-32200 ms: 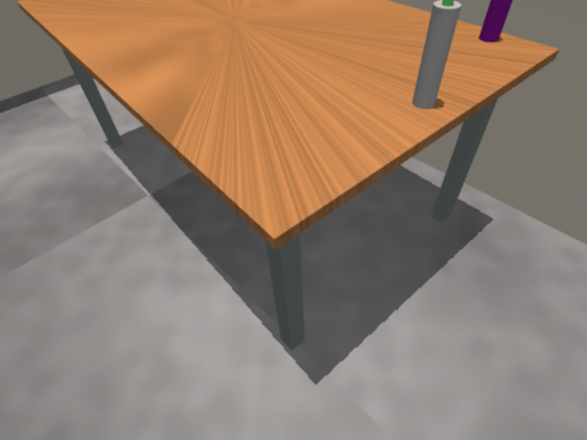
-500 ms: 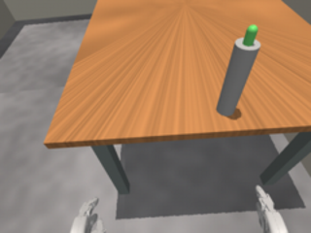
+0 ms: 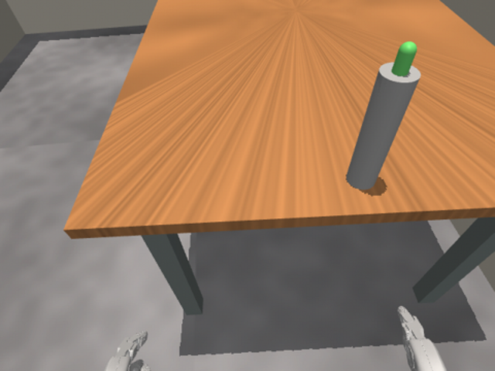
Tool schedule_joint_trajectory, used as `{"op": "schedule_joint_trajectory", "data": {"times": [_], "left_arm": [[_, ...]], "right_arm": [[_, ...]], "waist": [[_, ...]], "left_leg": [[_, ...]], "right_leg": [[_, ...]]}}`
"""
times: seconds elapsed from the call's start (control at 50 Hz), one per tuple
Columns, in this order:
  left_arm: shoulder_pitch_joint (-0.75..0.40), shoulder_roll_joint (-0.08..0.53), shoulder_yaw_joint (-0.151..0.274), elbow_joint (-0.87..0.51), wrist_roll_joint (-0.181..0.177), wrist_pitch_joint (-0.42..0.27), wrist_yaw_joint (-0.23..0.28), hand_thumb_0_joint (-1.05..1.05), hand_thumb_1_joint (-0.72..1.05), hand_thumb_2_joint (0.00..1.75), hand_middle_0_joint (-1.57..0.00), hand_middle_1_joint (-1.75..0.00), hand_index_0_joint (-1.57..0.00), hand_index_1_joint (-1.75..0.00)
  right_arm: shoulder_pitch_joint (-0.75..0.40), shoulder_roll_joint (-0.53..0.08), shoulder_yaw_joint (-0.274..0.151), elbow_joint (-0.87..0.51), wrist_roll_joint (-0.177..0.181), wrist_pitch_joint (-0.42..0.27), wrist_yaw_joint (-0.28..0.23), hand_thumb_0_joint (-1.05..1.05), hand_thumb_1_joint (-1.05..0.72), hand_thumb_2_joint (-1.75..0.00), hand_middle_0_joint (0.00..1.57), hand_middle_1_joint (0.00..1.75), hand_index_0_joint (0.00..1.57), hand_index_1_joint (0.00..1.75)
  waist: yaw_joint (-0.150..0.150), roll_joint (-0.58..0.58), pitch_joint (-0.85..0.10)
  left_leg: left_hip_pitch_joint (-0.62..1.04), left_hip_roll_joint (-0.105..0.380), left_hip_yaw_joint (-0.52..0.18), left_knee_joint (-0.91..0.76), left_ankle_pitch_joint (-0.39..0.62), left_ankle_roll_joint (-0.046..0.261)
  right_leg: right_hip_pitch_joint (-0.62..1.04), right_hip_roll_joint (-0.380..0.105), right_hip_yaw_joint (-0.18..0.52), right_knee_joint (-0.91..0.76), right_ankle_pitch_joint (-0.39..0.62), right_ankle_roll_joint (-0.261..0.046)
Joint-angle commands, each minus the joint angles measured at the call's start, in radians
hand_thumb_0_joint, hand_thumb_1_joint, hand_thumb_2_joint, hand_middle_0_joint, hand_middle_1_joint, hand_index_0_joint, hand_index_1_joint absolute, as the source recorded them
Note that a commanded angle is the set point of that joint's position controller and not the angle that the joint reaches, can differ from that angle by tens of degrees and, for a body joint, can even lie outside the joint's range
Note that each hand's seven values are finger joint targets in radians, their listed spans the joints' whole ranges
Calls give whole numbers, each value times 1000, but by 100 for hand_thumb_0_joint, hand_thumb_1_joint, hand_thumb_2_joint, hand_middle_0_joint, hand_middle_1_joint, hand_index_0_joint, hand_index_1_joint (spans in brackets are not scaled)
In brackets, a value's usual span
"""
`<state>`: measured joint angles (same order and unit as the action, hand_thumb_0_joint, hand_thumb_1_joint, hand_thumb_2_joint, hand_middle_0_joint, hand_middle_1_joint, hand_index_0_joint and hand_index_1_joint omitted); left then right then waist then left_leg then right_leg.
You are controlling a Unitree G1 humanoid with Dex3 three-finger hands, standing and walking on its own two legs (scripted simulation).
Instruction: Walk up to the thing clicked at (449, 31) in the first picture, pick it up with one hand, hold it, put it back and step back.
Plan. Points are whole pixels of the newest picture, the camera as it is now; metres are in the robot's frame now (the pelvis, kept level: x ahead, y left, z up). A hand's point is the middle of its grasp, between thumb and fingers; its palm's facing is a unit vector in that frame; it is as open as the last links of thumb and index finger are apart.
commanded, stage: home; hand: right
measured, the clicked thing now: (380, 124) +0.48 -0.20 +0.15
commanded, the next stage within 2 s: stand in 1.70 s
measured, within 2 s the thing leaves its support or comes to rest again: neither
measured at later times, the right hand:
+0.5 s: hand out of the picture +0.03 -0.27 -0.13, palm faces -0.04 +0.93 -0.38, open 17.4 cm
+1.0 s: hand out of the picture +0.02 -0.26 -0.12, palm faces -0.04 +0.93 -0.36, open 17.4 cm
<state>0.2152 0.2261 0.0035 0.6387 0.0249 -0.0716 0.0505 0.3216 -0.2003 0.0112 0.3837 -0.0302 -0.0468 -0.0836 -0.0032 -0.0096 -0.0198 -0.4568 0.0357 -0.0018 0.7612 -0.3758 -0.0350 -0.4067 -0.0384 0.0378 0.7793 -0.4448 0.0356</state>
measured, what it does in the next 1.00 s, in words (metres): stands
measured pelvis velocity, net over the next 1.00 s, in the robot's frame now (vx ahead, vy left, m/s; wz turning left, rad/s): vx -0.04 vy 0.00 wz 0.00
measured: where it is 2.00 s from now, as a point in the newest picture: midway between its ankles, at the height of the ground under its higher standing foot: outside the picture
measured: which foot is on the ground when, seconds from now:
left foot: down 0.00-1.00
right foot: down 0.00-1.00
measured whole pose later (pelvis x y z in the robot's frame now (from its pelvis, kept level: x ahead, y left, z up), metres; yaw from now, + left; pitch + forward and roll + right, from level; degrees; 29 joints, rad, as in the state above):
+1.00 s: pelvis -0.04 +0.00 +0.03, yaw +0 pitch -3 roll +0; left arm 0.19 0.37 0.00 1.12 0.01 0.00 -0.01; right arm 0.16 -0.37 0.02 1.12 -0.01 -0.01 0.00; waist 0.00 0.00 0.05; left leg -0.21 0.05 -0.01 0.42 -0.16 -0.04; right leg -0.15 -0.02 0.02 0.41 -0.21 0.03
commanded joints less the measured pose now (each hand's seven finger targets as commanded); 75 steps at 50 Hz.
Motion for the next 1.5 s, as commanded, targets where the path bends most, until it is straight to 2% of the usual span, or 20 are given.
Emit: {"op": "schedule_joint_trajectory", "data": {"times": [0.0,0.02,0.08,0.16,0.2,0.3,0.36,0.4,0.56,0.64,0.68,0.74,0.8,0.84,0.9,0.98,1.1,1.22,1.32,1.48], "left_arm": [[17,268,81,-4,32,21,-12,0,90,90,-20,-30,-20,-30],[9,261,76,8,19,21,-18,0,90,90,-20,-30,-20,-30],[-40,278,66,33,11,29,-32,0,90,90,-20,-30,-20,-30],[-67,293,61,83,11,40,-37,0,90,90,-20,-30,-20,-30],[-74,305,62,109,9,43,-39,0,90,90,-20,-30,-20,-30],[-67,322,53,185,3,52,-44,0,90,90,-20,-30,-20,-30],[-47,336,47,237,-1,51,-45,0,90,90,-20,-30,-20,-30],[-56,346,44,264,-4,51,-45,0,90,90,-20,-30,-20,-30],[-57,354,35,353,-8,55,-47,0,90,90,-20,-30,-20,-30],[-62,350,32,375,-6,53,-48,0,90,90,-20,-30,-20,-30],[-66,351,34,382,-6,56,-49,0,90,90,-20,-30,-20,-30],[-53,337,35,398,-7,59,-52,0,90,90,-20,-30,-20,-30],[-57,344,36,407,-6,54,-53,0,90,90,-20,-30,-20,-30],[-64,341,34,408,-7,51,-52,0,90,90,-20,-30,-20,-30],[-62,340,33,417,-7,53,-51,0,90,90,-20,-30,-20,-30],[-80,352,34,422,-9,50,-46,0,90,90,-20,-30,-20,-30],[-89,349,32,428,-13,49,-42,0,90,90,-20,-30,-20,-30],[-93,346,33,437,-13,53,-42,0,90,90,-20,-30,-20,-30],[-95,337,32,434,-14,49,-41,0,90,90,-20,-30,-20,-30],[-117,333,36,436,-13,57,-40,0,90,90,-20,-30,-20,-30]], "right_arm": [[4,-299,-120,73,-31,-24,26,0,57,-4,5,5,5,5],[-14,-286,-107,102,-20,-29,35,0,59,-3,5,5,5,5],[-77,-276,-83,178,0,-22,54,0,58,-3,5,5,5,5],[-110,-322,-84,284,-9,-14,60,0,57,-4,5,5,5,5],[-119,-331,-81,329,-9,-11,63,0,56,-5,5,5,5,5],[-130,-361,-69,433,-5,-5,66,0,55,-5,5,5,5,5],[-145,-368,-59,488,1,-5,65,0,55,-5,5,5,5,5],[-145,-367,-53,519,6,-2,65,0,54,-6,5,5,5,5],[-173,-381,-38,606,10,7,69,0,54,-6,5,5,5,5],[-180,-377,-38,631,13,11,73,0,55,-6,5,5,5,5],[-171,-382,-39,642,11,14,73,0,56,-5,5,5,5,5],[-197,-393,-41,646,9,15,72,0,55,-5,5,5,5,5],[-199,-384,-41,655,13,16,73,0,56,-5,5,5,5,5],[-196,-377,-39,659,15,13,73,0,56,-5,5,5,5,5],[-206,-383,-39,667,17,13,72,0,55,-5,5,5,5,5],[-196,-378,-40,677,19,15,73,0,55,-5,5,5,5,5],[-209,-382,-40,686,19,18,74,0,54,-6,5,5,5,5],[-222,-379,-39,691,20,20,73,0,56,-5,5,5,5,5],[-231,-380,-39,692,23,12,70,0,56,-5,5,5,5,5],[-249,-381,-45,691,21,14,66,0,53,-6,5,6,5,6]], "waist": [[19,0,-222],[22,-1,-194],[12,-18,-82],[8,6,-3],[9,-7,9],[8,22,5],[12,6,-20],[5,-13,-15],[10,6,65],[6,-2,92],[1,17,111],[13,65,90],[11,31,74],[7,25,43],[9,30,51],[-2,-14,31],[0,-1,17],[5,19,35],[7,26,-26],[10,26,-14]], "left_leg": [[208,76,-65,-48,549,117],[181,67,-51,-51,507,109],[121,46,-29,-85,314,87],[141,55,-54,-147,230,89],[138,59,-68,-181,200,88],[187,75,-89,-257,155,80],[238,76,-75,-256,229,73],[259,72,-67,-273,231,67],[264,85,-87,-397,88,60],[278,75,-80,-404,74,56],[247,78,-92,-439,-6,55],[212,97,-122,-490,-88,59],[223,84,-104,-471,-34,55],[255,89,-97,-453,48,55],[271,90,-103,-457,43,52],[295,86,-86,-437,142,53],[313,89,-73,-423,236,54],[298,91,-79,-445,215,52],[355,101,-69,-412,421,54],[362,102,-63,-425,423,50]], "right_leg": [[103,-36,6,-47,521,-76],[121,-40,12,-65,512,-80],[75,-44,40,-148,358,-93],[28,-32,52,-203,204,-91],[51,-30,59,-223,169,-95],[87,-28,65,-282,133,-90],[132,-47,79,-323,212,-90],[142,-55,89,-358,221,-88],[154,-49,78,-437,158,-72],[127,-55,88,-485,97,-70],[124,-45,77,-482,64,-64],[175,-30,49,-450,103,-58],[184,-42,64,-470,108,-58],[201,-56,71,-470,159,-62],[176,-52,63,-473,163,-57],[202,-66,71,-479,214,-60],[235,-69,60,-479,296,-54],[250,-70,52,-478,284,-53],[299,-80,44,-461,440,-43],[300,-80,34,-465,421,-43]]}}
